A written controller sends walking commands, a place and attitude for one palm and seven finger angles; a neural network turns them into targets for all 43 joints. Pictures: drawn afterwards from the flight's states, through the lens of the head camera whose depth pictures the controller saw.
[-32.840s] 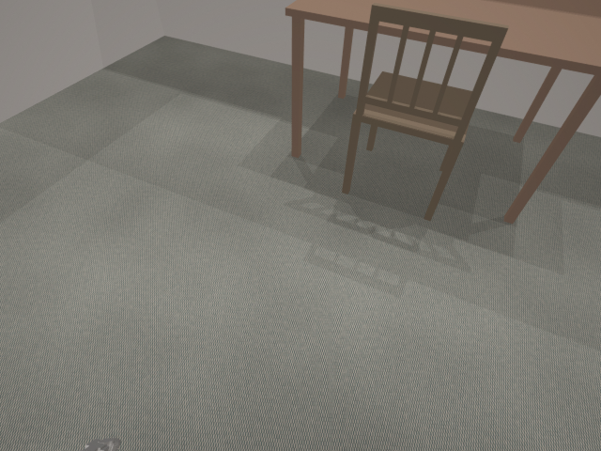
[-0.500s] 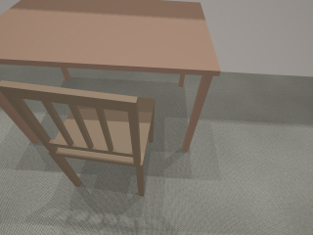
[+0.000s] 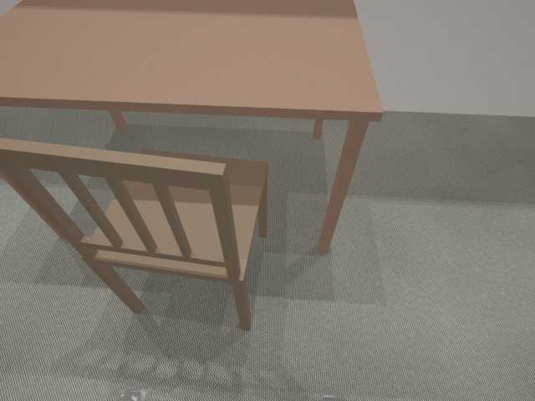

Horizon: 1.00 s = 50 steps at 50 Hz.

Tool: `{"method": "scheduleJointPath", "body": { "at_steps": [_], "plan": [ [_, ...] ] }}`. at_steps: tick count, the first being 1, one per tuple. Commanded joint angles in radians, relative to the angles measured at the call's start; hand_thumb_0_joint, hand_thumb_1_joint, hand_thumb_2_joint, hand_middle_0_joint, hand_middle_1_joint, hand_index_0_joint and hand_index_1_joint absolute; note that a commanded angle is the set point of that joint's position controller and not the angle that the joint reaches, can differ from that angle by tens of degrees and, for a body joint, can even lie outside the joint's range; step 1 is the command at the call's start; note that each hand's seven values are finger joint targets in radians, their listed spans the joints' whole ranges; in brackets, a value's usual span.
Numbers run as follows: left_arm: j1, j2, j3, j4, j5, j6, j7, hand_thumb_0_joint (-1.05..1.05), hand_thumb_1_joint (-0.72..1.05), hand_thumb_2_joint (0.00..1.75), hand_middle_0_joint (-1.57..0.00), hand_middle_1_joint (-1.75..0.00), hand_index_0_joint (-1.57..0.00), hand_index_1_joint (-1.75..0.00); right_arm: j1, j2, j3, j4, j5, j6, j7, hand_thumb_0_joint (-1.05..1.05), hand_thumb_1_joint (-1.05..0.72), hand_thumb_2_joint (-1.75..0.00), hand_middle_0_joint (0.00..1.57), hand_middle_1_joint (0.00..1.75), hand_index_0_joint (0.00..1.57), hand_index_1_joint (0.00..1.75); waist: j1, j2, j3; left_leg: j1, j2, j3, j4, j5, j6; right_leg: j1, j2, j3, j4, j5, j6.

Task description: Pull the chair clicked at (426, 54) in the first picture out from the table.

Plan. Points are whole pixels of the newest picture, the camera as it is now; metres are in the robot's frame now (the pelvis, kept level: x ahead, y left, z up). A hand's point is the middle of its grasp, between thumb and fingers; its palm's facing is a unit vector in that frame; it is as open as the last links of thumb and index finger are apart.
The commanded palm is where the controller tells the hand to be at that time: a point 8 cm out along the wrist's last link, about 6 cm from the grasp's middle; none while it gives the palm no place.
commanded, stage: come to a stop and stand still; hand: left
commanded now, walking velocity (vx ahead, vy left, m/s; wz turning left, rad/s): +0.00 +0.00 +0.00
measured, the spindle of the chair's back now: (134, 216) +0.46 +0.30 -0.09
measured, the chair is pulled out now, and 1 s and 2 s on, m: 0.17 0.17 0.17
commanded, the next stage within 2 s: look again from close up in 0.60 s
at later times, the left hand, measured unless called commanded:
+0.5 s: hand out of the picture +0.01 +0.19 -0.15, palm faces +0.00 -0.96 -0.27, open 7.4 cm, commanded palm none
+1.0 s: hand out of the picture +0.04 +0.16 -0.15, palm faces +0.03 -0.97 -0.23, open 7.3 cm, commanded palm none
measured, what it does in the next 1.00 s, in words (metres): stands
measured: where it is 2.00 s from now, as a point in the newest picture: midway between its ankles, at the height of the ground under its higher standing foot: outside the picture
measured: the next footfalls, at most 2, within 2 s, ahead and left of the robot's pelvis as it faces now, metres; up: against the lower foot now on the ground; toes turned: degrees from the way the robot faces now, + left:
none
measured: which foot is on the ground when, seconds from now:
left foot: down 0.00-1.00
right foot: down 0.00-1.00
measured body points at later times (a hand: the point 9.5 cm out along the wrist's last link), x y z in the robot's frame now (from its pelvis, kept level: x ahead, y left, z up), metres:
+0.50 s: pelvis -0.01 -0.01 +0.01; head +0.02 -0.04 +0.46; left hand +0.01 +0.24 -0.13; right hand +0.00 -0.26 -0.15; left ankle -0.08 +0.12 -0.72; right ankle +0.05 -0.14 -0.72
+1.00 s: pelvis +0.00 -0.03 +0.01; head +0.01 -0.04 +0.46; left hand +0.04 +0.21 -0.14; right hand -0.02 -0.24 -0.16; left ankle -0.08 +0.12 -0.72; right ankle +0.05 -0.14 -0.72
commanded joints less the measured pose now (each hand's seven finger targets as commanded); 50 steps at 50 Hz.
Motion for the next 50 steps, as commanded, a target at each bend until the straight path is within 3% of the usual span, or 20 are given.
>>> {"method": "scheduleJointPath", "body": {
  "at_steps": [1, 3, 4, 6, 9, 12, 14, 17, 18, 25, 27, 29, 32, 50],
  "plan": [
    [0.016, 0.139, 0.017, -0.071, 0.007, -0.007, 0.0, 0.0, 0.9, 0.9, -0.2, -0.3, -0.2, -0.3, 0.106, -0.057, 0.012, -0.079, -0.009, -0.032, 0.001, 0.0, -0.9, -0.9, 0.2, 0.3, 0.2, 0.3, -0.018, 0.066, -0.075, -0.05, 0.071, -0.096, -0.154, 0.285, 0.036, 0.072, -0.064, 0.09, -0.065, 0.159, -0.079],
    [0.025, 0.118, 0.006, -0.069, 0.009, 0.004, -0.008, 0.0, 0.9, 0.9, -0.2, -0.3, -0.2, -0.3, 0.051, -0.093, 0.016, -0.095, -0.015, -0.042, 0.0, 0.0, -0.9, -0.9, 0.2, 0.3, 0.2, 0.3, 0.019, 0.161, 0.012, -0.128, 0.13, -0.124, -0.223, 0.408, 0.061, 0.093, 0.004, 0.013, -0.032, 0.047, -0.045],
    [0.042, 0.119, 0.005, -0.062, 0.008, 0.003, -0.011, 0.0, 0.9, 0.9, -0.2, -0.3, -0.2, -0.3, 0.024, -0.108, 0.017, -0.102, -0.013, -0.042, -0.002, 0.0, -0.9, -0.9, 0.2, 0.3, 0.2, 0.3, 0.028, 0.114, 0.018, -0.129, 0.124, -0.115, -0.217, 0.388, 0.063, 0.105, 0.006, 0.019, -0.046, 0.051, -0.044],
    [0.065, 0.124, 0.001, -0.045, 0.005, -0.002, -0.015, 0.0, 0.9, 0.9, -0.2, -0.3, -0.2, -0.3, 0.031, -0.114, 0.021, -0.102, -0.009, -0.04, -0.001, 0.0, -0.9, -0.9, 0.2, 0.3, 0.2, 0.3, 0.022, 0.013, 0.002, -0.113, 0.1, -0.102, -0.225, 0.247, 0.057, 0.122, -0.008, 0.054, -0.097, 0.078, -0.049],
    [0.074, 0.133, -0.001, -0.035, 0.005, -0.008, -0.017, 0.0, 0.9, 0.9, -0.2, -0.3, -0.2, -0.3, 0.053, -0.109, 0.029, -0.079, -0.01, -0.04, 0.001, 0.0, -0.9, -0.9, 0.2, 0.3, 0.2, 0.3, 0.012, 0.004, 0.019, -0.106, 0.079, -0.099, -0.252, 0.134, 0.055, 0.119, -0.016, 0.084, -0.146, 0.055, -0.05],
    [0.087, 0.141, 0.001, -0.019, 0.005, -0.017, -0.017, 0.0, 0.9, 0.9, -0.2, -0.3, -0.2, -0.3, 0.075, -0.101, 0.032, -0.052, -0.008, -0.044, 0.001, 0.0, -0.9, -0.9, 0.2, 0.3, 0.2, 0.3, 0.005, -0.038, -0.015, -0.064, 0.067, -0.085, -0.245, 0.143, 0.052, 0.133, -0.037, 0.105, -0.177, 0.074, -0.055],
    [0.087, 0.149, 0.002, -0.009, 0.004, -0.021, -0.018, 0.0, 0.9, 0.9, -0.2, -0.3, -0.2, -0.3, 0.077, -0.107, 0.034, -0.033, -0.009, -0.046, 0.0, 0.0, -0.9, -0.9, 0.2, 0.3, 0.2, 0.3, 0.004, -0.009, -0.022, -0.045, 0.068, -0.083, -0.254, 0.159, 0.052, 0.139, -0.039, 0.101, -0.183, 0.085, -0.058],
    [0.092, 0.163, 0.004, 0.012, 0.003, -0.029, -0.018, 0.0, 0.9, 0.9, -0.2, -0.3, -0.2, -0.3, 0.085, -0.11, 0.038, -0.009, -0.006, -0.048, 0.0, 0.0, -0.9, -0.9, 0.2, 0.3, 0.2, 0.3, 0.003, -0.037, -0.048, -0.029, 0.063, -0.075, -0.245, 0.172, 0.046, 0.166, -0.055, 0.109, -0.195, 0.118, -0.062],
    [0.087, 0.161, 0.003, 0.017, 0.003, -0.027, -0.018, 0.0, 0.9, 0.9, -0.2, -0.3, -0.2, -0.3, 0.086, -0.1, 0.04, 0.001, -0.007, -0.046, 0.0, 0.0, -0.9, -0.9, 0.2, 0.3, 0.2, 0.3, 0.003, -0.024, -0.023, -0.033, 0.066, -0.075, -0.261, 0.16, 0.044, 0.153, -0.053, 0.104, -0.204, 0.096, -0.064],
    [0.092, 0.161, 0.004, 0.056, 0.001, -0.034, -0.016, 0.0, 0.9, 0.9, -0.2, -0.3, -0.2, -0.3, 0.117, -0.096, 0.047, 0.065, -0.007, -0.051, -0.001, 0.0, -0.9, -0.9, 0.2, 0.3, 0.2, 0.3, 0.007, -0.033, -0.056, -0.024, 0.069, -0.07, -0.257, 0.206, 0.036, 0.201, -0.065, 0.099, -0.202, 0.158, -0.068],
    [0.09, 0.162, 0.005, 0.065, 0.0, -0.035, -0.016, 0.0, 0.9, 0.9, -0.2, -0.3, -0.2, -0.3, 0.125, -0.093, 0.049, 0.079, -0.007, -0.053, -0.002, 0.0, -0.9, -0.9, 0.2, 0.3, 0.2, 0.3, 0.009, -0.008, -0.063, -0.027, 0.073, -0.069, -0.262, 0.224, 0.033, 0.218, -0.068, 0.091, -0.194, 0.186, -0.069],
    [0.084, 0.15, 0.002, 0.072, -0.001, -0.031, -0.015, 0.0, 0.9, 0.9, -0.2, -0.3, -0.2, -0.3, 0.125, -0.086, 0.053, 0.092, -0.007, -0.052, -0.004, 0.0, -0.9, -0.9, 0.2, 0.3, 0.2, 0.3, 0.013, 0.018, -0.028, -0.046, 0.08, -0.073, -0.276, 0.224, 0.031, 0.211, -0.06, 0.084, -0.192, 0.177, -0.067],
    [0.089, 0.147, 0.003, 0.083, -0.001, -0.033, -0.015, 0.0, 0.9, 0.9, -0.2, -0.3, -0.2, -0.3, 0.141, -0.076, 0.056, 0.106, -0.007, -0.053, -0.005, 0.0, -0.9, -0.9, 0.2, 0.3, 0.2, 0.3, 0.014, -0.001, -0.05, -0.042, 0.076, -0.067, -0.272, 0.225, 0.028, 0.233, -0.067, 0.087, -0.196, 0.191, -0.07],
    [0.115, 0.091, 0.004, 0.099, 0.003, -0.03, -0.012, 0.0, 0.9, 0.9, -0.2, -0.3, -0.2, -0.3, 0.186, -0.013, 0.058, 0.152, -0.007, -0.047, -0.008, 0.0, -0.9, -0.9, 0.2, 0.3, 0.2, 0.3, 0.015, -0.005, 0.001, -0.061, 0.071, -0.056, -0.271, 0.173, 0.023, 0.2, -0.049, 0.083, -0.232, 0.111, -0.062]
  ]
}}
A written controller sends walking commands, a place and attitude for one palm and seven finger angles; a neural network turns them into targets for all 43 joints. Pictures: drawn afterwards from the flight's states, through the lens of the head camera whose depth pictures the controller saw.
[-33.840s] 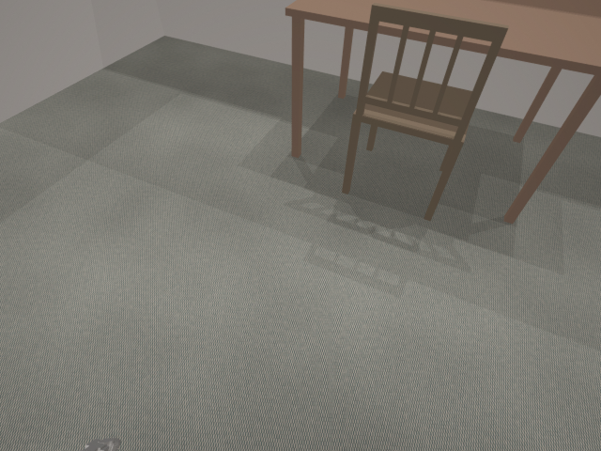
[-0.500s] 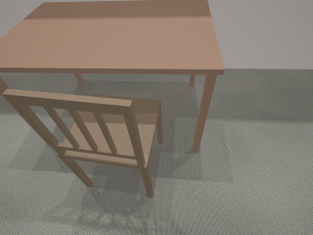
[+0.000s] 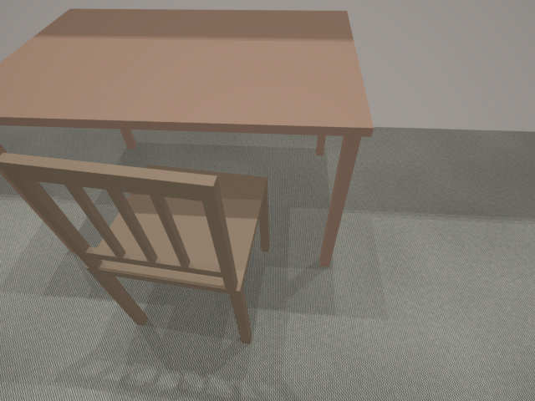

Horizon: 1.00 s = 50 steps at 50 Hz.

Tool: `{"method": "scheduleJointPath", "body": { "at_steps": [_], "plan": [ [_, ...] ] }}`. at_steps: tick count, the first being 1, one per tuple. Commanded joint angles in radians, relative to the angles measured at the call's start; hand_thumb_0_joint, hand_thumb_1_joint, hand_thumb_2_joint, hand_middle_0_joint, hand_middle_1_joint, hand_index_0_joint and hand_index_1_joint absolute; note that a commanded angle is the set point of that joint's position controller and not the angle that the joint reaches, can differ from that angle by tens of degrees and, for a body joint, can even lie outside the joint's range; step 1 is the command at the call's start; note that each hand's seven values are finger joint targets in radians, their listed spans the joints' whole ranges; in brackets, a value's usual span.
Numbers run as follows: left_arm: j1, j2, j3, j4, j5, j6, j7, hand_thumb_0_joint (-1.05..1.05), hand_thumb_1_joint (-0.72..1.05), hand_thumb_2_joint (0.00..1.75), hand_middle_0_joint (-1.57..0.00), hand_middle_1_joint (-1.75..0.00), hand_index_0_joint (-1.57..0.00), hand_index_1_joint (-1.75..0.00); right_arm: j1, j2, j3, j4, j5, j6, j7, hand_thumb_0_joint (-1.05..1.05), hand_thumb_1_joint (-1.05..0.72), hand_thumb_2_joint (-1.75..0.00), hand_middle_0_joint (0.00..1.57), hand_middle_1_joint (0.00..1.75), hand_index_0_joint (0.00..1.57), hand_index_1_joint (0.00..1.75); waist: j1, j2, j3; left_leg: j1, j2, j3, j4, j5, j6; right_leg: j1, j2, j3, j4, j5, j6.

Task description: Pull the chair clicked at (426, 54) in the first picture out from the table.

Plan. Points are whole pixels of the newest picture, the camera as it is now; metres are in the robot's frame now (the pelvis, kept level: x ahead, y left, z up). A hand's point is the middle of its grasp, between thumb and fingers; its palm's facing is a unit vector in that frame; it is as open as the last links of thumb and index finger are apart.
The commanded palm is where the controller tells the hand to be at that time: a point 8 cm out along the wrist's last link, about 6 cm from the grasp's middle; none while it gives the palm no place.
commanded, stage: look again from close up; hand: left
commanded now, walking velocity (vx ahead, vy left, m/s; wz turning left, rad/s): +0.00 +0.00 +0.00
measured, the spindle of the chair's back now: (135, 227) +0.47 +0.33 -0.11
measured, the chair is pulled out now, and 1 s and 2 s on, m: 0.17 0.17 0.17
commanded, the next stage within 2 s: raise the hand toward the chair's back in 0.42 s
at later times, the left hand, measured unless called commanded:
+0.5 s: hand out of the picture +0.00 +0.17 -0.18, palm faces +0.03 -0.98 -0.19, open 7.3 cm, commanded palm none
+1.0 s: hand out of the picture +0.13 +0.19 -0.08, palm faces -0.05 -1.00 +0.05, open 9.7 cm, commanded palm +0.12 +0.25 -0.06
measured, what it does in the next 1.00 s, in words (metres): lowers itself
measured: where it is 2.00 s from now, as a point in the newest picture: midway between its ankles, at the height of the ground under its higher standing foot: outside the picture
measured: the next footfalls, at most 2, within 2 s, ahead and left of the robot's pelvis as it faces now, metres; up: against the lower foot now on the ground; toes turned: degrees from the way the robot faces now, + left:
none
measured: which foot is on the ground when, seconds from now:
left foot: down 0.00-1.00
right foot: down 0.00-1.00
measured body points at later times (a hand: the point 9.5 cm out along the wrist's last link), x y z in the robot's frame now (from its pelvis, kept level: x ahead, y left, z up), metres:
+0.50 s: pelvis +0.00 +0.01 +0.00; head +0.02 +0.00 +0.45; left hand +0.00 +0.23 -0.16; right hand -0.03 -0.21 -0.16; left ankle -0.07 +0.15 -0.74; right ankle +0.06 -0.11 -0.74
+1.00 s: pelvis -0.03 +0.03 -0.09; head +0.02 +0.06 +0.36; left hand +0.13 +0.25 -0.08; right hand +0.24 -0.21 -0.07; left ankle -0.07 +0.15 -0.74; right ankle +0.06 -0.11 -0.74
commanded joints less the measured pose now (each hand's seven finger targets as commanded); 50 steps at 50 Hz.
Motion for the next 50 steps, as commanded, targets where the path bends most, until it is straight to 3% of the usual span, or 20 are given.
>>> {"method": "scheduleJointPath", "body": {
  "at_steps": [1, 25, 26, 27, 28, 29, 30, 31, 32, 34, 36, 37, 38, 39, 41, 43, 44, 47, 49, 50],
  "plan": [
    [0.055, 0.114, 0.025, -0.03, 0.006, -0.01, 0.005, 0.0, 0.9, 0.9, -0.2, -0.3, -0.2, -0.3, 0.109, -0.084, -0.014, -0.003, 0.0, -0.004, -0.01, 0.0, -0.9, -0.9, 0.2, 0.3, 0.2, 0.3, 0.002, -0.043, 0.016, -0.161, 0.045, -0.038, -0.086, 0.069, 0.06, 0.111, -0.08, 0.116, -0.105, 0.048, -0.026],
    [0.113, 0.076, 0.018, 0.004, 0.007, -0.007, 0.006, 0.0, 0.9, 0.9, -0.2, -0.3, -0.2, -0.3, 0.136, -0.057, -0.011, 0.023, 0.002, -0.005, -0.016, 0.0, -0.9, -0.9, 0.2, 0.3, 0.2, 0.3, 0.006, -0.015, 0.053, -0.174, 0.046, -0.044, -0.091, 0.063, 0.066, 0.097, -0.069, 0.103, -0.1, 0.029, -0.023],
    [0.246, 0.116, 0.023, 0.045, 0.007, -0.023, 0.049, 0.0, 0.9, 0.9, -0.2, -0.3, -0.2, -0.3, -0.03, -0.118, -0.032, -0.054, 0.007, -0.017, -0.01, 0.0, -0.9, -0.9, 0.2, 0.3, 0.2, 0.3, 0.072, -0.046, 0.026, -0.234, 0.06, 0.023, 0.132, 0.145, 0.038, 0.151, -0.129, 0.132, -0.005, 0.543, -0.011],
    [-0.531, 0.295, 0.066, -1.471, -0.23, -0.242, 0.008, 0.0, 0.88, 0.89, -0.2, -0.3, -0.2, -0.3, -0.046, -0.284, -0.024, -0.427, 0.067, -0.198, -0.061, 0.0, -0.9, -0.9, 0.2, 0.3, 0.2, 0.3, -0.066, 0.146, -0.473, -0.05, -0.063, -0.028, -0.023, 0.225, 0.066, 0.302, -0.054, 0.131, 0.002, 0.298, -0.006],
    [-0.396, 0.375, 0.169, -1.461, -0.186, -0.228, 0.067, 0.0, 0.85, 0.88, -0.2, -0.29, -0.2, -0.29, -0.152, -0.195, -0.005, -0.367, 0.077, -0.293, -0.095, 0.0, -0.9, -0.9, 0.2, 0.3, 0.2, 0.3, -0.031, 0.222, -0.4, -0.061, -0.056, 0.03, -0.005, 0.228, 0.073, 0.243, 0.012, 0.108, 0.052, 0.135, -0.019],
    [0.111, 0.018, -0.019, -1.106, -0.153, -0.069, 0.073, 0.0, 0.83, 0.87, -0.19, -0.29, -0.19, -0.29, -0.116, -0.148, -0.026, -0.394, 0.066, -0.339, -0.086, 0.0, -0.9, -0.9, 0.2, 0.3, 0.2, 0.3, -0.018, 0.179, -0.235, -0.211, -0.047, -0.01, -0.039, 0.22, 0.065, 0.151, 0.012, 0.012, 0.042, 0.024, -0.022],
    [0.145, -0.068, -0.061, -1.018, -0.196, -0.025, 0.064, 0.0, 0.81, 0.86, -0.19, -0.29, -0.19, -0.29, -0.104, -0.162, -0.02, -0.357, 0.086, -0.36, -0.083, 0.0, -0.9, -0.9, 0.2, 0.3, 0.2, 0.3, -0.023, 0.022, -0.087, -0.269, -0.047, -0.04, -0.007, 0.158, 0.055, 0.068, 0.005, -0.017, 0.004, -0.006, 0.01],
    [0.038, 0.0, -0.022, -1.091, -0.202, -0.077, 0.042, 0.0, 0.78, 0.85, -0.19, -0.28, -0.19, -0.28, -0.094, -0.209, -0.04, -0.397, 0.074, -0.383, -0.078, 0.0, -0.9, -0.9, 0.2, 0.3, 0.2, 0.3, -0.055, -0.086, -0.015, -0.322, -0.051, -0.071, 0.035, 0.079, 0.064, -0.015, 0.0, -0.008, -0.011, -0.098, 0.029],
    [0.048, 0.02, -0.001, -1.07, -0.188, -0.132, 0.009, 0.0, 0.76, 0.84, -0.19, -0.28, -0.19, -0.28, -0.072, -0.221, -0.053, -0.429, 0.054, -0.402, -0.07, 0.0, -0.9, -0.9, 0.2, 0.3, 0.2, 0.3, -0.065, -0.181, -0.033, -0.368, -0.064, -0.065, 0.09, 0.027, 0.072, -0.08, -0.003, -0.01, -0.004, -0.192, 0.035],
    [0.214, 0.001, 0.036, -0.965, -0.19, -0.247, -0.084, 0.0, 0.71, 0.82, -0.18, -0.27, -0.18, -0.27, -0.081, -0.214, -0.074, -0.514, 0.038, -0.425, -0.043, 0.0, -0.9, -0.9, 0.2, 0.3, 0.2, 0.3, -0.011, -0.311, -0.079, -0.482, -0.083, -0.047, 0.196, -0.018, 0.06, -0.13, -0.015, 0.011, 0.058, -0.327, 0.029],
    [0.384, -0.033, 0.049, -0.905, -0.217, -0.386, -0.207, 0.0, 0.67, 0.8, -0.18, -0.26, -0.18, -0.26, -0.118, -0.216, -0.09, -0.592, 0.032, -0.416, -0.004, 0.0, -0.9, -0.9, 0.2, 0.3, 0.2, 0.3, 0.028, -0.349, -0.121, -0.613, -0.086, -0.031, 0.285, -0.036, 0.043, -0.134, -0.021, 0.042, 0.14, -0.346, 0.017],
    [0.426, -0.007, 0.09, -0.915, -0.227, -0.463, -0.269, 0.0, 0.64, 0.79, -0.17, -0.26, -0.17, -0.26, -0.141, -0.226, -0.102, -0.632, 0.029, -0.401, 0.019, 0.0, -0.9, -0.9, 0.2, 0.3, 0.2, 0.3, 0.043, -0.298, -0.15, -0.646, -0.092, -0.022, 0.33, -0.029, 0.034, -0.135, -0.022, 0.05, 0.183, -0.299, 0.005],
    [0.44, 0.039, 0.127, -0.899, -0.226, -0.527, -0.334, 0.0, 0.62, 0.78, -0.17, -0.26, -0.17, -0.26, -0.153, -0.239, -0.109, -0.661, 0.028, -0.382, 0.046, 0.0, -0.9, -0.9, 0.2, 0.3, 0.2, 0.3, 0.048, -0.17, -0.156, -0.642, -0.097, -0.011, 0.371, -0.014, 0.026, -0.15, -0.03, 0.066, 0.228, -0.247, -0.017],
    [0.395, 0.075, 0.143, -0.918, -0.22, -0.593, -0.394, 0.0, 0.6, 0.77, -0.17, -0.25, -0.17, -0.25, -0.173, -0.246, -0.112, -0.691, 0.028, -0.365, 0.06, 0.0, -0.9, -0.9, 0.2, 0.3, 0.2, 0.3, 0.035, -0.102, -0.176, -0.666, -0.101, -0.008, 0.417, -0.005, 0.025, -0.176, -0.035, 0.068, 0.274, -0.203, -0.026],
    [0.425, 0.119, 0.194, -0.909, -0.216, -0.62, -0.451, 0.0, 0.55, 0.75, -0.16, -0.25, -0.16, -0.25, -0.207, -0.24, -0.124, -0.748, 0.041, -0.321, 0.063, 0.0, -0.9, -0.9, 0.2, 0.3, 0.2, 0.3, 0.056, -0.149, -0.208, -0.77, -0.106, -0.008, 0.484, -0.02, 0.043, -0.225, -0.036, 0.085, 0.338, -0.18, -0.024],
    [0.36, 0.103, 0.181, -1.013, -0.249, -0.582, -0.45, 0.0, 0.5, 0.73, -0.16, -0.24, -0.16, -0.24, -0.198, -0.223, -0.12, -0.789, 0.052, -0.282, 0.05, 0.0, -0.9, -0.9, 0.2, 0.3, 0.2, 0.3, 0.06, -0.127, -0.242, -0.799, -0.111, -0.011, 0.501, -0.087, 0.051, -0.28, -0.033, 0.1, 0.354, -0.267, -0.015],
    [0.31, 0.096, 0.16, -1.106, -0.264, -0.567, -0.438, 0.0, 0.48, 0.72, -0.16, -0.23, -0.16, -0.23, -0.212, -0.231, -0.114, -0.835, 0.053, -0.269, 0.041, 0.0, -0.9, -0.9, 0.2, 0.3, 0.2, 0.3, 0.053, -0.056, -0.239, -0.812, -0.111, -0.011, 0.506, -0.112, 0.054, -0.312, -0.027, 0.097, 0.373, -0.304, -0.013],
    [0.21, 0.122, 0.159, -1.364, -0.239, -0.577, -0.356, 0.0, 0.41, 0.69, -0.15, -0.22, -0.15, -0.22, -0.15, -0.209, -0.108, -0.857, 0.034, -0.258, 0.03, 0.0, -0.9, -0.9, 0.2, 0.3, 0.2, 0.3, 0.033, 0.104, -0.391, -0.746, -0.086, -0.048, 0.569, 0.069, 0.055, -0.357, -0.001, 0.036, 0.529, -0.069, -0.02],
    [0.138, 0.147, 0.137, -1.516, -0.214, -0.602, -0.329, 0.0, 0.36, 0.67, -0.15, -0.22, -0.15, -0.22, -0.119, -0.21, -0.1, -0.847, 0.02, -0.25, 0.026, 0.0, -0.9, -0.9, 0.2, 0.3, 0.2, 0.3, -0.002, 0.116, -0.462, -0.715, -0.07, -0.065, 0.619, 0.145, 0.058, -0.393, 0.007, 0.025, 0.576, -0.01, -0.017],
    [0.17, 0.113, 0.101, -1.504, -0.213, -0.601, -0.334, 0.0, 0.34, 0.66, -0.14, -0.21, -0.14, -0.21, -0.115, -0.208, -0.093, -0.836, 0.02, -0.249, 0.025, 0.0, -0.9, -0.9, 0.2, 0.3, 0.2, 0.3, -0.018, 0.119, -0.433, -0.72, -0.064, -0.078, 0.628, 0.161, 0.057, -0.427, 0.009, 0.013, 0.581, -0.016, -0.017]
  ]
}}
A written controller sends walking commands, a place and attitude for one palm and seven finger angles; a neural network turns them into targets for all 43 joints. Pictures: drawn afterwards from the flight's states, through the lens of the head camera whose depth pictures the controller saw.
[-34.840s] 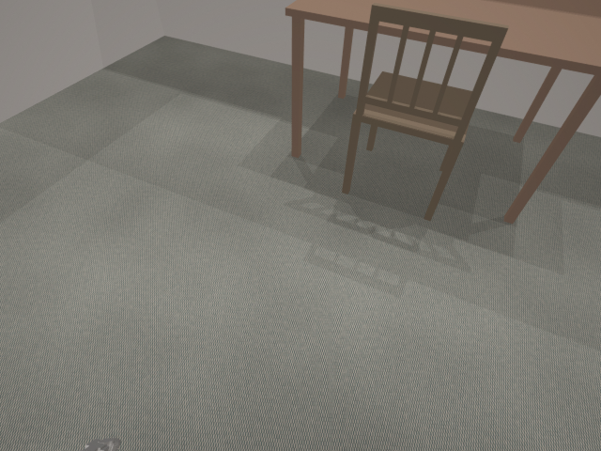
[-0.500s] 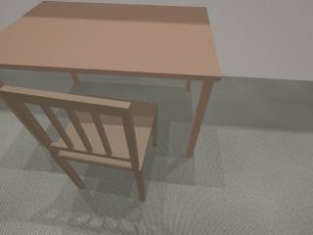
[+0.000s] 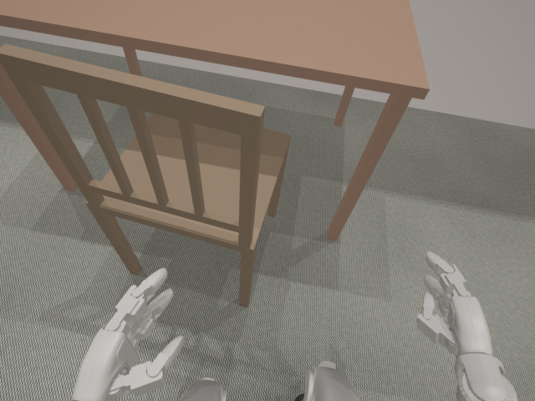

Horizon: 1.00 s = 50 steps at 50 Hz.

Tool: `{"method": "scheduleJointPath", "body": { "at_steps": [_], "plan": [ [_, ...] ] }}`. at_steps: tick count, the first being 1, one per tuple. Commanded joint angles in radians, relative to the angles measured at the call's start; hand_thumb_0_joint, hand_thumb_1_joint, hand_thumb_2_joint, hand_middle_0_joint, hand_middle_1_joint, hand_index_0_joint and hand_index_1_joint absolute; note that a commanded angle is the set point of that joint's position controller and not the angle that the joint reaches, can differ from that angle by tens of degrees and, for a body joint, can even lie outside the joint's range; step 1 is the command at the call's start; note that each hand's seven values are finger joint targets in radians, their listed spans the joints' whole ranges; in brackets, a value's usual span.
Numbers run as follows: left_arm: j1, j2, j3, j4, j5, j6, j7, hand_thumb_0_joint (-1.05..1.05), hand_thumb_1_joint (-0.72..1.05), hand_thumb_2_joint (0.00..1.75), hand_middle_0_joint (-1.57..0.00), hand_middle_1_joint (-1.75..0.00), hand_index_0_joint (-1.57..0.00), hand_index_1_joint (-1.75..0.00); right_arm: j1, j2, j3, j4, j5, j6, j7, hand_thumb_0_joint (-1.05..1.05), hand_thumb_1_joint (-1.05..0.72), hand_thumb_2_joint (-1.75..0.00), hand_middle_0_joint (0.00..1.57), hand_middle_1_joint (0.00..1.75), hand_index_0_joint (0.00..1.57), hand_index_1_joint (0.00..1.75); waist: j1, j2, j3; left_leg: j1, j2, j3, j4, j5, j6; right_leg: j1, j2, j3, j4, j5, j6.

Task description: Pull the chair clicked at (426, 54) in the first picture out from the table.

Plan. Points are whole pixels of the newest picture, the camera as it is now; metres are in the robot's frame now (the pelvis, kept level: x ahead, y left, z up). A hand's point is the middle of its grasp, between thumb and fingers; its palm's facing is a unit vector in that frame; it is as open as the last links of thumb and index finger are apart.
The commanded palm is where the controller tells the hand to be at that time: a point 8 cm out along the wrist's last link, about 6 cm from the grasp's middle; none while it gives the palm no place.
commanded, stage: raise the hand toward the chair's back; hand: left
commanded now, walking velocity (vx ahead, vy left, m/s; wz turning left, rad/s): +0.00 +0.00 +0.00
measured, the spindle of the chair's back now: (151, 161) +0.52 +0.28 -0.02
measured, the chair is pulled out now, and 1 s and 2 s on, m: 0.17 0.17 0.17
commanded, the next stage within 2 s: aim the fingers beside a spindle in 1.62 s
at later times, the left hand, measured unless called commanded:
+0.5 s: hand (133, 325) +0.20 +0.19 +0.03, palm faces -0.15 -0.99 -0.05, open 14.1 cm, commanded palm +0.18 +0.25 +0.04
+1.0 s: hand (132, 293) +0.24 +0.20 +0.04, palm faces -0.15 -0.99 -0.06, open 16.8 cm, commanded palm +0.22 +0.26 +0.05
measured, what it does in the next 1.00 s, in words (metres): stands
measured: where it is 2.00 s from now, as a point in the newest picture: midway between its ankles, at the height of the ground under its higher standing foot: outside the picture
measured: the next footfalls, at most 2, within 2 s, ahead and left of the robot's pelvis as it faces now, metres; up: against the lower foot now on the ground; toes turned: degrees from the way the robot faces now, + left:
none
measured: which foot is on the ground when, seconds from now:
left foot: down 0.00-1.00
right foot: down 0.00-1.00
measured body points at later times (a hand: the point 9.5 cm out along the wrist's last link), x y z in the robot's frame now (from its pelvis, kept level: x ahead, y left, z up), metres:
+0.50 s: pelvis +0.00 +0.02 -0.01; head +0.08 +0.04 +0.43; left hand +0.21 +0.25 +0.04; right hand +0.17 -0.23 -0.07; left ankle -0.03 +0.12 -0.65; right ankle +0.08 -0.14 -0.65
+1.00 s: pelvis +0.01 +0.00 +0.01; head +0.09 +0.02 +0.45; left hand +0.24 +0.26 +0.05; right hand +0.21 -0.23 -0.06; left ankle -0.03 +0.12 -0.65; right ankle +0.08 -0.14 -0.65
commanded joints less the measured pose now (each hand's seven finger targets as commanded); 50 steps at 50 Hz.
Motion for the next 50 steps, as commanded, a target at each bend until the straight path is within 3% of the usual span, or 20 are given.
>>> {"method": "scheduleJointPath", "body": {
  "at_steps": [1, 3, 4, 6, 8, 10, 12, 13, 16, 18, 22, 24, 28, 29, 36, 38, 42, 50],
  "plan": [
    [-0.16, 0.089, 0.006, -0.474, -0.006, -0.117, 0.026, 0.0, 0.32, 0.65, -0.14, -0.21, -0.14, -0.21, 0.072, -0.065, 0.019, -0.078, -0.01, -0.011, -0.007, 0.0, -0.9, -0.9, 0.2, 0.3, 0.2, 0.3, -0.059, 0.228, -0.226, -0.035, -0.023, -0.041, -0.128, 0.458, 0.011, 0.183, 0.08, -0.013, -0.038, 0.175, -0.052],
    [-0.217, 0.101, -0.015, -0.468, -0.007, -0.087, -0.01, 0.0, 0.27, 0.63, -0.14, -0.2, -0.14, -0.2, 0.07, -0.083, 0.032, -0.058, -0.007, -0.02, -0.014, 0.0, -0.9, -0.9, 0.2, 0.3, 0.2, 0.3, -0.093, 0.182, -0.194, -0.077, -0.011, -0.072, -0.116, 0.399, 0.018, 0.118, 0.091, -0.03, -0.027, 0.102, -0.05],
    [-0.191, 0.1, -0.019, -0.436, -0.005, -0.055, -0.029, 0.0, 0.25, 0.62, -0.13, -0.2, -0.13, -0.2, 0.074, -0.086, 0.028, -0.054, -0.002, -0.022, -0.016, 0.0, -0.9, -0.9, 0.2, 0.3, 0.2, 0.3, -0.092, 0.17, -0.2, -0.087, -0.012, -0.079, -0.124, 0.368, 0.017, 0.111, 0.091, -0.034, -0.035, 0.069, -0.046],
    [-0.139, 0.133, 0.016, -0.4, -0.012, 0.029, -0.054, 0.0, 0.2, 0.6, -0.13, -0.19, -0.13, -0.19, 0.062, -0.085, 0.028, -0.055, 0.01, -0.025, -0.02, 0.0, -0.9, -0.9, 0.2, 0.3, 0.2, 0.3, -0.074, 0.138, -0.222, -0.125, -0.021, -0.081, -0.143, 0.312, 0.016, 0.156, 0.088, -0.034, -0.059, 0.031, -0.041],
    [-0.066, 0.173, 0.087, -0.345, -0.024, 0.122, -0.065, 0.0, 0.15, 0.58, -0.13, -0.18, -0.13, -0.18, 0.042, -0.082, 0.031, -0.063, 0.017, -0.014, -0.023, 0.0, -0.9, -0.9, 0.2, 0.3, 0.2, 0.3, -0.039, 0.12, -0.267, -0.134, -0.029, -0.082, -0.163, 0.331, 0.014, 0.204, 0.092, -0.044, -0.053, 0.034, -0.043],
    [-0.046, 0.182, 0.127, -0.415, -0.048, 0.177, -0.063, 0.0, 0.11, 0.56, -0.12, -0.18, -0.12, -0.18, 0.024, -0.068, 0.031, -0.079, 0.02, -0.005, -0.025, 0.0, -0.9, -0.9, 0.2, 0.3, 0.2, 0.3, -0.015, 0.111, -0.341, -0.107, -0.033, -0.082, -0.183, 0.388, 0.01, 0.264, 0.083, -0.049, -0.061, 0.08, -0.038],
    [-0.031, 0.171, 0.146, -0.437, -0.074, 0.202, -0.041, 0.0, 0.06, 0.54, -0.12, -0.17, -0.12, -0.17, 0.008, -0.051, 0.035, -0.082, 0.019, -0.002, -0.028, 0.0, -0.9, -0.9, 0.2, 0.3, 0.2, 0.3, -0.009, 0.078, -0.337, -0.12, -0.037, -0.078, -0.188, 0.398, 0.009, 0.291, 0.082, -0.052, -0.071, 0.094, -0.034],
    [-0.016, 0.183, 0.175, -0.404, -0.081, 0.203, -0.03, 0.0, 0.04, 0.53, -0.11, -0.16, -0.11, -0.16, -0.003, -0.046, 0.04, -0.077, 0.015, 0.003, -0.03, 0.0, -0.9, -0.9, 0.2, 0.3, 0.2, 0.3, 0.005, 0.081, -0.311, -0.132, -0.038, -0.077, -0.188, 0.401, 0.006, 0.285, 0.089, -0.056, -0.06, 0.084, -0.042],
    [-0.027, 0.158, 0.152, -0.432, -0.083, 0.157, -0.003, 0.0, -0.03, 0.5, -0.11, -0.15, -0.11, -0.15, 0.013, -0.042, 0.039, -0.069, 0.012, -0.005, -0.029, 0.0, -0.9, -0.9, 0.2, 0.3, 0.2, 0.3, -0.015, 0.079, -0.271, -0.135, -0.037, -0.074, -0.193, 0.363, 0.003, 0.254, 0.086, -0.053, -0.081, 0.045, -0.039],
    [-0.045, 0.176, 0.156, -0.411, -0.07, 0.125, 0.008, 0.0, -0.08, 0.48, -0.1, -0.15, -0.1, -0.15, 0.017, -0.051, 0.039, -0.06, 0.011, -0.009, -0.03, 0.0, -0.9, -0.9, 0.2, 0.3, 0.2, 0.3, -0.024, 0.083, -0.233, -0.15, -0.036, -0.073, -0.187, 0.32, 0.003, 0.221, 0.086, -0.053, -0.082, -0.004, -0.044],
    [-0.039, 0.172, 0.122, -0.436, -0.052, 0.085, 0.008, 0.0, -0.17, 0.44, -0.09, -0.13, -0.09, -0.13, 0.055, -0.066, 0.032, -0.058, 0.016, -0.025, -0.031, 0.0, -0.9, -0.9, 0.2, 0.3, 0.2, 0.3, -0.044, 0.138, -0.244, -0.102, -0.035, -0.07, -0.192, 0.337, 0.004, 0.202, 0.081, -0.055, -0.094, 0.017, -0.043],
    [-0.047, 0.173, 0.119, -0.417, -0.043, 0.087, 0.008, 0.0, -0.22, 0.42, -0.09, -0.12, -0.09, -0.12, 0.064, -0.074, 0.032, -0.06, 0.019, -0.018, -0.032, 0.0, -0.9, -0.9, 0.2, 0.3, 0.2, 0.3, -0.054, 0.123, -0.235, -0.092, -0.034, -0.073, -0.2, 0.338, 0.005, 0.199, 0.085, -0.062, -0.1, 0.016, -0.042],
    [-0.073, 0.215, 0.165, -0.411, -0.047, 0.084, 0.014, 0.0, -0.31, 0.38, -0.08, -0.11, -0.08, -0.11, 0.068, -0.077, 0.027, -0.063, 0.022, -0.008, -0.041, 0.0, -0.9, -0.9, 0.2, 0.3, 0.2, 0.3, -0.048, 0.136, -0.225, -0.082, -0.034, -0.069, -0.208, 0.362, 0.005, 0.233, 0.087, -0.057, -0.114, 0.041, -0.045],
    [-0.072, 0.209, 0.164, -0.418, -0.048, 0.082, 0.012, 0.0, -0.34, 0.37, -0.08, -0.11, -0.08, -0.11, 0.076, -0.077, 0.028, -0.066, 0.023, -0.005, -0.041, 0.0, -0.9, -0.9, 0.2, 0.3, 0.2, 0.3, -0.044, 0.165, -0.236, -0.06, -0.034, -0.066, -0.215, 0.388, 0.003, 0.24, 0.087, -0.057, -0.117, 0.06, -0.045],
    [-0.109, 0.217, 0.18, -0.35, -0.055, 0.093, -0.012, 0.0, -0.5, 0.3, -0.06, -0.08, -0.06, -0.08, 0.084, -0.077, 0.031, -0.062, 0.019, 0.012, -0.039, 0.0, -0.9, -0.9, 0.2, 0.3, 0.2, 0.3, -0.054, 0.167, -0.228, -0.04, -0.032, -0.053, -0.21, 0.455, 0.003, 0.28, 0.089, -0.051, -0.138, 0.155, -0.041],
    [-0.141, 0.228, 0.19, -0.31, -0.06, 0.102, -0.028, 0.0, -0.5, 0.3, -0.06, -0.08, -0.06, -0.08, 0.082, -0.079, 0.036, -0.058, 0.017, 0.014, -0.041, 0.0, -0.9, -0.9, 0.2, 0.3, 0.2, 0.3, -0.063, 0.145, -0.207, -0.055, -0.034, -0.052, -0.208, 0.433, 0.007, 0.289, 0.09, -0.048, -0.148, 0.151, -0.042],
    [-0.176, 0.254, 0.226, -0.281, -0.083, 0.107, -0.061, 0.0, -0.5, 0.3, -0.06, -0.08, -0.06, -0.08, 0.082, -0.084, 0.042, -0.058, 0.017, 0.012, -0.044, 0.0, -0.9, -0.9, 0.2, 0.3, 0.2, 0.3, -0.058, 0.125, -0.239, -0.064, -0.036, -0.043, -0.206, 0.423, 0.011, 0.336, 0.085, -0.03, -0.168, 0.164, -0.039],
    [-0.252, 0.288, 0.268, -0.22, -0.119, 0.093, -0.111, 0.0, -0.5, 0.3, -0.06, -0.08, -0.06, -0.08, 0.084, -0.094, 0.049, -0.032, 0.019, -0.004, -0.046, 0.0, -0.9, -0.9, 0.2, 0.3, 0.2, 0.3, -0.056, 0.131, -0.267, -0.066, -0.037, -0.039, -0.203, 0.443, 0.012, 0.378, 0.083, -0.016, -0.169, 0.2, -0.039]
  ]
}}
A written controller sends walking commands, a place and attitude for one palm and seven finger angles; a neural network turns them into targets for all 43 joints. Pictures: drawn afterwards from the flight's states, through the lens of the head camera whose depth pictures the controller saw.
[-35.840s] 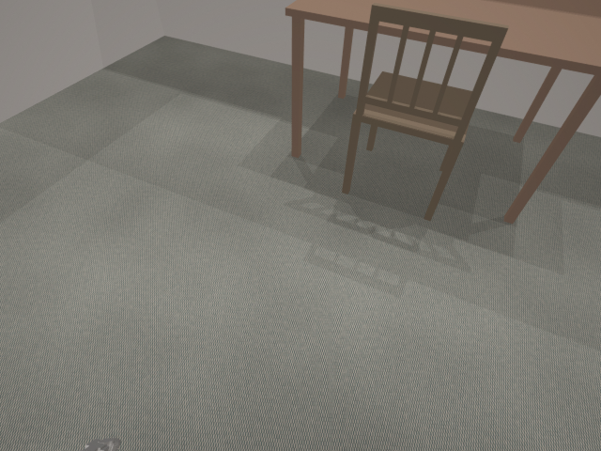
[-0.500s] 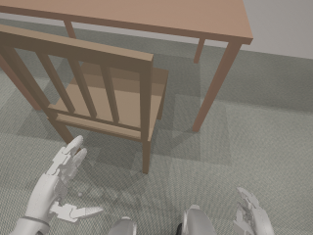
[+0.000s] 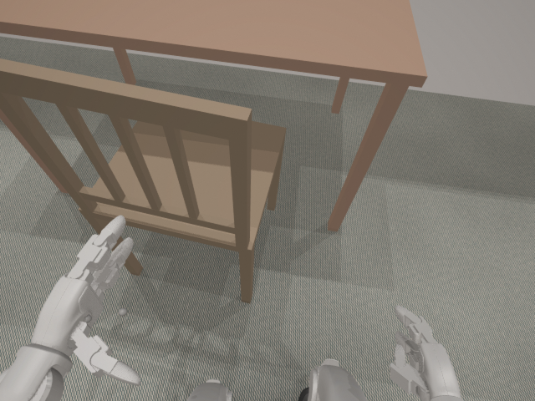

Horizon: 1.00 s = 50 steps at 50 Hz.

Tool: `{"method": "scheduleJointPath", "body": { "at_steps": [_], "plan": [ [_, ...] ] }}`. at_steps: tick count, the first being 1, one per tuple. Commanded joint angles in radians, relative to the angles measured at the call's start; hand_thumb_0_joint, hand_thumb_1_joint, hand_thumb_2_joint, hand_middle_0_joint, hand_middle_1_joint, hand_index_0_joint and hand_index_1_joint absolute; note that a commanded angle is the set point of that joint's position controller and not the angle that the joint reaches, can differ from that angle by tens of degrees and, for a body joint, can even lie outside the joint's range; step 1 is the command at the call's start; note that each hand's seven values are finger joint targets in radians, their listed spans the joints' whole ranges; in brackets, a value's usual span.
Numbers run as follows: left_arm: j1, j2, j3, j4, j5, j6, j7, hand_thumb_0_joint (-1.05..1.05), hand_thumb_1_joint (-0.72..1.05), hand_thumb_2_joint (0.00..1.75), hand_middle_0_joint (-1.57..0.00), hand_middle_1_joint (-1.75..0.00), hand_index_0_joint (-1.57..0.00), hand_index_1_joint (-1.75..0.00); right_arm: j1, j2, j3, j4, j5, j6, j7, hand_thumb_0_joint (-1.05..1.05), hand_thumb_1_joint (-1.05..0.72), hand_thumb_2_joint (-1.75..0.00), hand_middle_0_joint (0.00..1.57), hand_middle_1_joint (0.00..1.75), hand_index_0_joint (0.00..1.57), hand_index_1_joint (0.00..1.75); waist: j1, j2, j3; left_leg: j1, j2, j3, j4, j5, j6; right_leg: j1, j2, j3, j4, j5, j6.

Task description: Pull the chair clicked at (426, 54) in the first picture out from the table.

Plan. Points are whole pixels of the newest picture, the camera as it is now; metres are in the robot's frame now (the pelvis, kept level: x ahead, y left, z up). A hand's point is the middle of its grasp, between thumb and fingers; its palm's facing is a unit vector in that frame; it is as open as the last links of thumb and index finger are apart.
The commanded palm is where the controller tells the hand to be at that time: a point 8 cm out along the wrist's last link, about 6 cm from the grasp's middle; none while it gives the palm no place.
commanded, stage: raise the hand toward the chair's back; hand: left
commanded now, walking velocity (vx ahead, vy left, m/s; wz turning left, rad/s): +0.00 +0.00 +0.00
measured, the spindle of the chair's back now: (140, 167) +0.51 +0.26 -0.02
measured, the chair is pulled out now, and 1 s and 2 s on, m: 0.17 0.17 0.17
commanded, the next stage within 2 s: aim the fingers beside a spindle in 0.62 s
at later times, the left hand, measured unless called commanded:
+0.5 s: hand (112, 308) +0.23 +0.21 +0.04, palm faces -0.18 -0.98 -0.07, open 16.9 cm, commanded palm +0.21 +0.26 +0.05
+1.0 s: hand (121, 301) +0.24 +0.20 +0.03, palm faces -0.20 -0.98 -0.06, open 16.9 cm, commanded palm +0.23 +0.26 +0.04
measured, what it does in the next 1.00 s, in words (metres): stands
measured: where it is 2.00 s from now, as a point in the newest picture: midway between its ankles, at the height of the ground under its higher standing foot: outside the picture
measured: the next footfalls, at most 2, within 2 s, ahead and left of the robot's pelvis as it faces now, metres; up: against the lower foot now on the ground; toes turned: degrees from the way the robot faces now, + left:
none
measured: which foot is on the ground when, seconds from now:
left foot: down 0.00-1.00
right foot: down 0.00-1.00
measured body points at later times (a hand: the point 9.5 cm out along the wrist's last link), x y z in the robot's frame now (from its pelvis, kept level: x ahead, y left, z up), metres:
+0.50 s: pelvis -0.01 +0.01 +0.00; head +0.06 +0.02 +0.45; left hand +0.23 +0.26 +0.05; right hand +0.16 -0.24 -0.06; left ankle -0.05 +0.12 -0.65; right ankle +0.06 -0.14 -0.65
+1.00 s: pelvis -0.01 +0.00 +0.00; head +0.07 +0.02 +0.44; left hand +0.25 +0.26 +0.04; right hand +0.16 -0.24 -0.07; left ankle -0.05 +0.12 -0.65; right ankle +0.06 -0.14 -0.65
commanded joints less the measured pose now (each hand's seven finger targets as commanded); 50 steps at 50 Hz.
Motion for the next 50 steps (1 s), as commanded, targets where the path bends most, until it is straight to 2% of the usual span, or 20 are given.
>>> {"method": "scheduleJointPath", "body": {
  "at_steps": [1, 4, 6, 8, 9, 16, 21, 23, 25, 27, 28, 32, 34, 35, 40, 43, 46, 48, 49, 50],
  "plan": [
    [-0.085, 0.164, 0.11, -0.182, -0.036, -0.067, -0.022, 0.0, -0.5, 0.3, -0.06, -0.08, -0.06, -0.08, -0.014, -0.158, -0.073, -0.135, 0.007, -0.06, -0.018, 0.0, -0.9, -0.9, 0.2, 0.3, 0.2, 0.3, -0.007, 0.053, -0.269, -0.02, -0.056, 0.021, -0.185, 0.451, 0.019, 0.381, 0.068, 0.046, -0.111, 0.204, -0.035],
    [-0.099, 0.176, 0.126, -0.156, -0.046, -0.064, -0.032, 0.0, -0.5, 0.3, -0.06, -0.08, -0.06, -0.08, -0.011, -0.163, -0.071, -0.127, 0.007, -0.061, -0.017, 0.0, -0.9, -0.9, 0.2, 0.3, 0.2, 0.3, -0.006, 0.04, -0.27, -0.017, -0.055, 0.017, -0.196, 0.459, 0.018, 0.392, 0.07, 0.041, -0.111, 0.212, -0.036],
    [-0.112, 0.185, 0.132, -0.154, -0.05, -0.064, -0.035, 0.0, -0.5, 0.3, -0.06, -0.08, -0.06, -0.08, -0.008, -0.167, -0.072, -0.124, 0.008, -0.062, -0.016, 0.0, -0.9, -0.9, 0.2, 0.3, 0.2, 0.3, -0.005, 0.056, -0.265, -0.007, -0.055, 0.016, -0.204, 0.464, 0.017, 0.386, 0.07, 0.038, -0.116, 0.213, -0.035],
    [-0.093, 0.169, 0.127, -0.118, -0.053, -0.057, -0.039, 0.0, -0.5, 0.3, -0.06, -0.08, -0.06, -0.08, -0.013, -0.165, -0.074, -0.127, 0.009, -0.062, -0.014, 0.0, -0.9, -0.9, 0.2, 0.3, 0.2, 0.3, -0.005, 0.036, -0.245, -0.011, -0.055, 0.017, -0.213, 0.451, 0.018, 0.382, 0.072, 0.035, -0.123, 0.194, -0.036],
    [-0.089, 0.164, 0.121, -0.121, -0.052, -0.056, -0.04, 0.0, -0.5, 0.3, -0.06, -0.08, -0.06, -0.08, -0.009, -0.167, -0.072, -0.129, 0.01, -0.061, -0.012, 0.0, -0.9, -0.9, 0.2, 0.3, 0.2, 0.3, -0.001, 0.047, -0.245, -0.007, -0.056, 0.015, -0.22, 0.455, 0.017, 0.381, 0.071, 0.031, -0.122, 0.195, -0.035],
    [-0.102, 0.174, 0.126, -0.131, -0.05, -0.073, -0.031, 0.0, -0.5, 0.3, -0.06, -0.08, -0.06, -0.08, -0.004, -0.171, -0.075, -0.13, 0.006, -0.064, -0.007, 0.0, -0.9, -0.9, 0.2, 0.3, 0.2, 0.3, -0.004, 0.046, -0.234, -0.004, -0.057, 0.013, -0.228, 0.427, 0.014, 0.356, 0.072, 0.027, -0.126, 0.156, -0.035],
    [-0.118, 0.181, 0.121, -0.15, -0.042, -0.084, -0.028, 0.0, -0.5, 0.3, -0.06, -0.08, -0.06, -0.08, -0.004, -0.175, -0.072, -0.132, 0.006, -0.066, -0.005, 0.0, -0.9, -0.9, 0.2, 0.3, 0.2, 0.3, 0.0, 0.084, -0.229, 0.015, -0.056, 0.008, -0.239, 0.42, 0.011, 0.337, 0.073, 0.022, -0.122, 0.131, -0.039],
    [-0.126, 0.183, 0.119, -0.144, -0.043, -0.082, -0.03, 0.0, -0.5, 0.3, -0.06, -0.08, -0.06, -0.08, -0.004, -0.174, -0.069, -0.129, 0.006, -0.068, -0.007, 0.0, -0.9, -0.9, 0.2, 0.3, 0.2, 0.3, -0.004, 0.082, -0.215, 0.014, -0.055, 0.004, -0.237, 0.416, 0.013, 0.325, 0.076, 0.02, -0.12, 0.125, -0.04],
    [-0.122, 0.169, 0.116, -0.124, -0.048, -0.078, -0.034, 0.0, -0.5, 0.3, -0.06, -0.08, -0.06, -0.08, -0.004, -0.173, -0.069, -0.131, 0.006, -0.066, -0.008, 0.0, -0.9, -0.9, 0.2, 0.3, 0.2, 0.3, -0.006, 0.047, -0.215, 0.002, -0.056, 0.006, -0.235, 0.404, 0.013, 0.335, 0.075, 0.022, -0.128, 0.123, -0.036],
    [-0.131, 0.166, 0.109, -0.122, -0.048, -0.074, -0.041, 0.0, -0.5, 0.3, -0.06, -0.08, -0.06, -0.08, -0.007, -0.176, -0.066, -0.13, 0.007, -0.067, -0.011, 0.0, -0.9, -0.9, 0.2, 0.3, 0.2, 0.3, -0.007, 0.061, -0.203, -0.008, -0.058, 0.009, -0.233, 0.384, 0.014, 0.326, 0.073, 0.027, -0.132, 0.103, -0.036],
    [-0.139, 0.17, 0.108, -0.116, -0.046, -0.073, -0.041, 0.0, -0.5, 0.3, -0.06, -0.08, -0.06, -0.08, -0.005, -0.177, -0.065, -0.128, 0.007, -0.067, -0.011, 0.0, -0.9, -0.9, 0.2, 0.3, 0.2, 0.3, -0.011, 0.04, -0.202, -0.008, -0.055, 0.002, -0.236, 0.382, 0.015, 0.323, 0.077, 0.02, -0.127, 0.096, -0.037],
    [-0.14, 0.175, 0.115, -0.133, -0.051, -0.072, -0.048, 0.0, -0.5, 0.3, -0.06, -0.08, -0.06, -0.08, -0.008, -0.176, -0.065, -0.131, 0.005, -0.071, -0.013, 0.0, -0.9, -0.9, 0.2, 0.3, 0.2, 0.3, -0.004, 0.061, -0.221, -0.006, -0.059, 0.006, -0.229, 0.388, 0.015, 0.334, 0.073, 0.028, -0.128, 0.108, -0.036],
    [-0.138, 0.178, 0.118, -0.143, -0.049, -0.074, -0.045, 0.0, -0.5, 0.3, -0.06, -0.08, -0.06, -0.08, -0.003, -0.175, -0.065, -0.129, 0.004, -0.072, -0.012, 0.0, -0.9, -0.9, 0.2, 0.3, 0.2, 0.3, -0.006, 0.05, -0.245, 0.007, -0.057, 0.002, -0.226, 0.411, 0.015, 0.34, 0.076, 0.023, -0.119, 0.131, -0.036],
    [-0.129, 0.178, 0.118, -0.14, -0.047, -0.073, -0.043, 0.0, -0.5, 0.3, -0.06, -0.08, -0.06, -0.08, -0.006, -0.176, -0.065, -0.129, 0.005, -0.072, -0.012, 0.0, -0.9, -0.9, 0.2, 0.3, 0.2, 0.3, -0.001, 0.055, -0.239, 0.001, -0.057, 0.002, -0.227, 0.409, 0.014, 0.339, 0.074, 0.025, -0.119, 0.126, -0.036],
    [-0.164, 0.162, 0.101, -0.117, -0.044, -0.075, -0.04, 0.0, -0.5, 0.3, -0.06, -0.08, -0.06, -0.08, -0.004, -0.176, -0.064, -0.117, 0.002, -0.073, -0.013, 0.0, -0.9, -0.9, 0.2, 0.3, 0.2, 0.3, -0.014, 0.059, -0.221, -0.016, -0.058, 0.003, -0.212, 0.395, 0.012, 0.308, 0.074, 0.023, -0.109, 0.118, -0.035],
    [-0.213, 0.189, 0.114, -0.088, -0.038, -0.078, -0.039, 0.0, -0.5, 0.3, -0.06, -0.08, -0.06, -0.08, -0.003, -0.183, -0.062, -0.113, 0.003, -0.07, -0.017, 0.0, -0.9, -0.9, 0.2, 0.3, 0.2, 0.3, -0.016, 0.057, -0.212, -0.041, -0.055, 0.004, -0.203, 0.364, 0.014, 0.292, 0.075, 0.029, -0.103, 0.08, -0.038],
    [-0.249, 0.168, 0.085, -0.103, -0.036, -0.082, -0.043, 0.0, -0.5, 0.3, -0.06, -0.08, -0.06, -0.08, 0.005, -0.184, -0.062, -0.115, 0.003, -0.073, -0.018, 0.0, -0.9, -0.9, 0.2, 0.3, 0.2, 0.3, -0.017, 0.087, -0.248, -0.013, -0.056, 0.002, -0.202, 0.395, 0.013, 0.288, 0.072, 0.027, -0.094, 0.111, -0.037],
    [-0.265, 0.199, 0.112, -0.073, -0.037, -0.079, -0.04, 0.0, -0.5, 0.3, -0.06, -0.08, -0.06, -0.08, 0.009, -0.187, -0.062, -0.107, 0.0, -0.071, -0.019, 0.0, -0.9, -0.9, 0.2, 0.3, 0.2, 0.3, -0.02, 0.052, -0.256, -0.041, -0.055, 0.005, -0.186, 0.394, 0.016, 0.299, 0.074, 0.033, -0.09, 0.118, -0.036],
    [-0.256, 0.208, 0.128, -0.055, -0.035, -0.08, -0.041, 0.0, -0.5, 0.3, -0.06, -0.08, -0.06, -0.08, 0.014, -0.188, -0.063, -0.107, 0.002, -0.068, -0.019, 0.0, -0.9, -0.9, 0.2, 0.3, 0.2, 0.3, -0.011, 0.045, -0.266, -0.043, -0.054, 0.003, -0.19, 0.407, 0.014, 0.312, 0.072, 0.033, -0.085, 0.133, -0.037],
    [-0.254, 0.191, 0.113, -0.056, -0.036, -0.079, -0.045, 0.0, -0.5, 0.3, -0.06, -0.08, -0.06, -0.08, 0.008, -0.187, -0.063, -0.112, 0.003, -0.067, -0.018, 0.0, -0.9, -0.9, 0.2, 0.3, 0.2, 0.3, -0.01, 0.063, -0.265, -0.041, -0.055, 0.007, -0.19, 0.41, 0.014, 0.307, 0.071, 0.034, -0.084, 0.137, -0.036]
  ]
}}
